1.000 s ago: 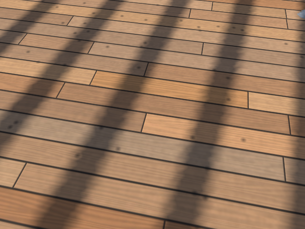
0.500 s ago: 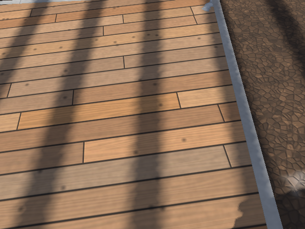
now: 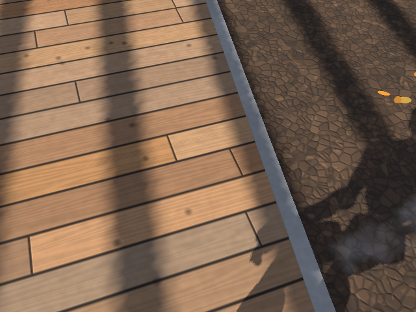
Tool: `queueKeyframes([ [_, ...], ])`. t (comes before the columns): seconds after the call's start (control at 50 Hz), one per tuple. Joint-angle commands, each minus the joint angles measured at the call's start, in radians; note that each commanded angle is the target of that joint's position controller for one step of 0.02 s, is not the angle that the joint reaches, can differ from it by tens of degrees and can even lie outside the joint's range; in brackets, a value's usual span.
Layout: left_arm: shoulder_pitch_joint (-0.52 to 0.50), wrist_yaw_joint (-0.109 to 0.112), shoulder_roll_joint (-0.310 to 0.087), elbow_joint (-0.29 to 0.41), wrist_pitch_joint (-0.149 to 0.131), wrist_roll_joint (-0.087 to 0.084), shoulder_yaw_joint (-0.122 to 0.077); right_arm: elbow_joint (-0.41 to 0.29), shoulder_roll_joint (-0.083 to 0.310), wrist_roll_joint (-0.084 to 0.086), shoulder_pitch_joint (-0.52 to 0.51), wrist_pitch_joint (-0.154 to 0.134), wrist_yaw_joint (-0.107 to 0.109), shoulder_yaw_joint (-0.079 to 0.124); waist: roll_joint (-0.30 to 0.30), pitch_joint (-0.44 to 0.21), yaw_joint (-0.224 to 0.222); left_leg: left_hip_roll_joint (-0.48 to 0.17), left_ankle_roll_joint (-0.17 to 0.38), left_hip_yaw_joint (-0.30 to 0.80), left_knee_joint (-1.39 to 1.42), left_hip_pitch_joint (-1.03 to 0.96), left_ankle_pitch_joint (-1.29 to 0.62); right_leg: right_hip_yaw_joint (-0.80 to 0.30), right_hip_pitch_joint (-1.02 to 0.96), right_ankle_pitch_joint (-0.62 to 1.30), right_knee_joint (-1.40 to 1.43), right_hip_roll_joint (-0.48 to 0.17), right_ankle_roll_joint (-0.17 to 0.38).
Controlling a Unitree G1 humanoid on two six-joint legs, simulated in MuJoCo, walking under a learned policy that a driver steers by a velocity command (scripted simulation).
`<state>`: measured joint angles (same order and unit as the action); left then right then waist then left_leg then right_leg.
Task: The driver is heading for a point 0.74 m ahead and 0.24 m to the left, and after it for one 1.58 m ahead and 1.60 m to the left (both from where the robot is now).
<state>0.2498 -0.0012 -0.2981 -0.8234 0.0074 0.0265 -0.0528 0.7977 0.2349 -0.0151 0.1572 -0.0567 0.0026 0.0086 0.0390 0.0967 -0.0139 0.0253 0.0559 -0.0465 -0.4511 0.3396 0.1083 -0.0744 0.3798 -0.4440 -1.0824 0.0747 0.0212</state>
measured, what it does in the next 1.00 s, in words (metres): walks ahead, turning left: right foot, then left foot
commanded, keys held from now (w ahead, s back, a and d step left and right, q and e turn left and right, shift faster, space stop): q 0.32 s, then w+q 0.62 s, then w+e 0.06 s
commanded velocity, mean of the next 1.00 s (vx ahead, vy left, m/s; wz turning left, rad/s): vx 0.26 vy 0.00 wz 0.44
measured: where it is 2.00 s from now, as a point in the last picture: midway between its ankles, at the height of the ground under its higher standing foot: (102, 220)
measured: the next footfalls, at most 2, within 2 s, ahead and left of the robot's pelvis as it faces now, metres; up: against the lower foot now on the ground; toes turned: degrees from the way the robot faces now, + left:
right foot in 0.22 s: +0.10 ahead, -0.10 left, +0.00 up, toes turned +8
left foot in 0.68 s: +0.09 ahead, +0.14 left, +0.00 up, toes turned +25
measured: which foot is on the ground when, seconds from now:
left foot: down 0.00-0.22, up 0.24-0.66, down 0.68-1.00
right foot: up 0.00-0.20, down 0.22-0.68, up 0.70-1.00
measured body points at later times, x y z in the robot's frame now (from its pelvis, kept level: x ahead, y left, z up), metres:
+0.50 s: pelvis +0.05 -0.01 +0.01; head +0.07 -0.01 +0.46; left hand +0.06 +0.28 -0.10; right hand +0.22 -0.25 -0.11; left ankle +0.01 +0.11 -0.68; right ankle +0.06 -0.11 -0.74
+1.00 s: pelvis +0.20 +0.12 +0.01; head +0.22 +0.15 +0.45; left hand +0.22 +0.42 -0.11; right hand +0.34 -0.12 -0.11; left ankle +0.06 +0.13 -0.74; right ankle +0.40 +0.07 -0.69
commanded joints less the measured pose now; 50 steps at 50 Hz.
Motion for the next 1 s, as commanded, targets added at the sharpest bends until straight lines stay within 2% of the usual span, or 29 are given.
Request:
queueKeyframes([
  [0.02, 0.167, 0.000, -0.019, -0.008, 0.019, 0.007, 0.007, -0.008, 0.107, -0.005, 0.022, -0.014, -0.005, 0.015, -0.167, -0.168, -0.051, -0.209, 0.160, 0.194, 0.146, -0.071, -0.574, 0.041, -0.104, 0.013, 0.177, -0.042, -0.020],
  [0.06, 0.104, 0.011, -0.019, 0.003, 0.027, 0.004, 0.015, 0.002, 0.151, -0.005, 0.044, 0.000, -0.009, 0.032, -0.185, -0.175, -0.024, -0.203, 0.168, 0.223, 0.143, -0.079, -0.461, 0.064, -0.111, 0.028, 0.276, -0.037, -0.024],
  [0.12, 0.035, 0.022, -0.046, 0.025, 0.035, -0.005, 0.014, 0.000, 0.192, -0.002, 0.054, 0.040, -0.014, 0.057, -0.178, -0.162, -0.002, -0.199, 0.165, 0.305, 0.174, -0.030, -0.063, 0.075, -0.123, 0.062, 0.349, -0.027, -0.019],
  [0.16, 0.018, 0.028, -0.037, 0.034, 0.030, -0.006, 0.017, -0.007, 0.191, 0.000, 0.034, 0.067, -0.013, 0.067, -0.161, -0.127, -0.012, -0.187, 0.147, 0.350, 0.172, 0.035, 0.112, 0.086, -0.168, 0.099, 0.440, -0.019, -0.009],
  [0.2, 0.051, 0.041, -0.035, 0.032, 0.011, 0.001, 0.017, -0.015, 0.170, 0.009, 0.019, 0.082, -0.006, 0.068, -0.132, -0.100, -0.040, -0.149, 0.087, 0.371, 0.118, 0.129, 0.178, 0.059, -0.274, 0.148, 0.624, -0.035, 0.017],
  [0.22, 0.072, 0.052, -0.090, 0.043, 0.000, 0.015, 0.008, -0.031, 0.126, 0.014, 0.026, 0.080, -0.006, 0.058, -0.018, -0.104, -0.040, -0.096, 0.034, 0.332, 0.014, 0.186, 0.250, -0.095, -0.312, 0.070, 0.762, -0.185, 0.050],
  [0.24, 0.041, 0.057, -0.190, 0.053, 0.001, 0.012, -0.018, -0.062, 0.064, 0.030, 0.014, 0.077, -0.005, 0.047, 0.198, -0.083, -0.025, 0.080, -0.014, 0.133, -0.198, 0.278, 0.360, -0.335, -0.271, -0.012, 0.911, -0.388, 0.136],
  [0.26, 0.004, 0.056, -0.179, 0.058, 0.003, 0.016, -0.022, -0.047, 0.130, -0.005, 0.041, 0.080, 0.001, 0.065, 0.171, -0.065, -0.018, 0.060, -0.027, 0.086, -0.438, 0.214, 0.450, -0.365, -0.151, 0.155, 0.907, -0.480, 0.220],
  [0.28, -0.041, 0.056, -0.108, 0.075, -0.001, 0.007, -0.003, -0.022, 0.156, -0.008, 0.085, 0.086, 0.001, 0.082, 0.071, -0.067, 0.026, 0.038, -0.029, 0.112, -0.552, 0.180, 0.424, -0.290, -0.131, 0.288, 0.877, -0.434, 0.234],
  [0.3, -0.089, 0.057, -0.067, 0.084, -0.003, 0.000, 0.008, 0.001, 0.147, -0.006, 0.125, 0.094, 0.001, 0.087, 0.030, -0.060, 0.058, 0.027, -0.040, 0.107, -0.621, 0.166, 0.379, -0.190, -0.127, 0.399, 0.849, -0.381, 0.215],
  [0.32, -0.115, 0.059, -0.056, 0.095, -0.006, -0.001, 0.011, 0.010, 0.142, -0.009, 0.146, 0.102, -0.001, 0.090, 0.040, -0.077, 0.071, 0.018, -0.051, 0.095, -0.663, 0.179, 0.342, -0.118, -0.167, 0.472, 0.828, -0.343, 0.194],
  [0.36, -0.064, 0.052, -0.059, 0.089, -0.013, 0.003, 0.007, 0.005, 0.130, -0.014, 0.127, 0.110, -0.018, 0.086, 0.077, -0.102, 0.033, -0.007, -0.067, 0.073, -0.642, 0.241, 0.286, -0.063, -0.274, 0.308, 0.848, -0.309, 0.174],
  [0.4, 0.002, 0.045, -0.079, 0.070, -0.020, 0.001, -0.005, -0.037, 0.127, -0.015, 0.032, 0.113, -0.044, 0.083, 0.093, -0.081, -0.020, -0.023, -0.082, 0.064, -0.569, 0.303, 0.260, -0.084, -0.352, 0.131, 0.895, -0.330, 0.178],
  [0.46, 0.056, 0.036, -0.111, 0.047, -0.037, 0.004, -0.023, -0.072, 0.112, -0.018, -0.037, 0.110, -0.067, 0.077, 0.073, -0.070, -0.052, -0.040, -0.085, 0.054, -0.446, 0.300, 0.254, -0.070, -0.408, 0.086, 0.918, -0.364, 0.179],
  [0.58, 0.069, 0.006, -0.155, 0.028, -0.060, 0.013, -0.050, -0.128, 0.108, -0.011, -0.116, 0.094, -0.085, 0.066, 0.105, -0.044, -0.061, -0.042, -0.021, -0.034, -0.226, 0.128, 0.304, 0.041, -0.311, 0.037, 0.909, -0.378, 0.157],
  [0.62, 0.057, -0.001, -0.166, 0.025, -0.056, 0.008, -0.057, -0.127, 0.107, -0.012, -0.088, 0.084, -0.085, 0.064, 0.103, -0.042, -0.035, -0.023, 0.007, -0.063, -0.143, 0.028, 0.283, 0.080, -0.261, 0.081, 0.870, -0.380, 0.143],
  [0.64, 0.034, -0.001, -0.170, 0.026, -0.051, -0.001, -0.059, -0.111, 0.102, -0.018, -0.031, 0.077, -0.082, 0.064, 0.084, -0.051, 0.005, -0.003, 0.020, -0.082, -0.067, -0.070, 0.233, 0.122, -0.210, 0.113, 0.808, -0.368, 0.126],
  [0.66, 0.018, 0.000, -0.160, 0.030, -0.048, -0.007, -0.056, -0.074, 0.116, -0.026, 0.068, 0.068, -0.075, 0.072, 0.040, -0.083, 0.053, 0.030, 0.035, -0.085, -0.010, -0.226, 0.208, 0.181, -0.123, 0.159, 0.683, -0.337, 0.101],
  [0.68, 0.013, -0.002, -0.111, 0.041, -0.047, 0.001, -0.039, -0.016, 0.176, -0.032, 0.232, 0.056, -0.061, 0.097, -0.109, -0.171, 0.120, -0.023, 0.067, 0.043, 0.054, -0.440, 0.296, 0.277, 0.003, 0.197, 0.404, -0.268, 0.058],
  [0.7, -0.067, -0.014, -0.004, 0.132, -0.049, 0.012, -0.006, -0.022, 0.317, -0.028, 0.343, 0.045, -0.042, 0.126, -0.401, -0.193, 0.167, -0.347, 0.183, 0.595, 0.229, -0.605, 0.578, 0.312, 0.359, -0.130, 0.048, -0.117, -0.011],
  [0.72, -0.118, -0.016, -0.070, 0.148, -0.051, 0.039, -0.018, -0.034, 0.323, -0.006, 0.315, 0.045, -0.032, 0.122, -0.257, -0.115, 0.165, -0.402, 0.266, 0.777, 0.303, -0.539, 0.578, 0.111, 0.513, -0.149, -0.062, -0.088, -0.010],
  [0.74, -0.124, -0.029, -0.100, 0.145, -0.060, 0.023, -0.026, -0.034, 0.269, -0.001, 0.265, 0.048, -0.025, 0.107, -0.179, -0.037, 0.126, -0.365, 0.260, 0.644, 0.269, -0.485, 0.460, 0.060, 0.524, -0.045, -0.073, -0.150, -0.001],
  [0.76, -0.092, -0.038, -0.109, 0.125, -0.072, 0.005, -0.026, -0.041, 0.223, 0.001, 0.214, 0.044, -0.021, 0.093, -0.138, -0.008, 0.079, -0.302, 0.226, 0.526, 0.259, -0.418, 0.284, 0.060, 0.463, 0.063, -0.027, -0.174, -0.003],
  [0.78, -0.066, -0.039, -0.113, 0.108, -0.075, 0.009, -0.028, -0.053, 0.203, 0.002, 0.171, 0.038, -0.016, 0.086, -0.119, -0.010, 0.046, -0.244, 0.199, 0.444, 0.262, -0.385, 0.138, 0.063, 0.406, 0.118, 0.021, -0.181, -0.011],
  [0.82, -0.024, -0.040, -0.109, 0.084, -0.057, 0.030, -0.025, -0.058, 0.184, 0.009, 0.147, 0.018, -0.012, 0.077, -0.124, -0.057, 0.015, -0.188, 0.187, 0.356, 0.251, -0.362, -0.124, 0.080, 0.328, 0.181, 0.036, -0.165, -0.039],
  [0.84, -0.028, -0.040, -0.098, 0.089, -0.049, 0.030, -0.023, -0.050, 0.190, 0.015, 0.165, 0.009, -0.013, 0.079, -0.112, -0.071, 0.009, -0.180, 0.193, 0.338, 0.242, -0.355, -0.213, 0.086, 0.320, 0.193, 0.043, -0.155, -0.050],
  [0.88, -0.086, -0.040, -0.076, 0.115, -0.039, 0.024, -0.015, -0.030, 0.200, 0.020, 0.205, 0.001, -0.012, 0.084, -0.103, -0.061, 0.016, -0.168, 0.198, 0.320, 0.244, -0.334, -0.270, 0.097, 0.337, 0.227, 0.089, -0.148, -0.067],
  [0.94, -0.220, -0.042, -0.049, 0.164, -0.040, 0.018, 0.002, -0.009, 0.194, 0.014, 0.257, 0.000, -0.007, 0.084, -0.113, -0.024, 0.053, -0.143, 0.186, 0.315, 0.243, -0.302, -0.273, 0.109, 0.339, 0.315, 0.248, -0.128, -0.076],
  [1.0, -0.287, -0.051, -0.026, 0.180, -0.049, 0.008, 0.017, 0.019, 0.178, 0.012, 0.295, -0.009, -0.002, 0.076, -0.132, -0.020, 0.083, -0.151, 0.154, 0.272, 0.257, -0.314, -0.343, 0.138, 0.246, 0.424, 0.422, -0.112, -0.040],
])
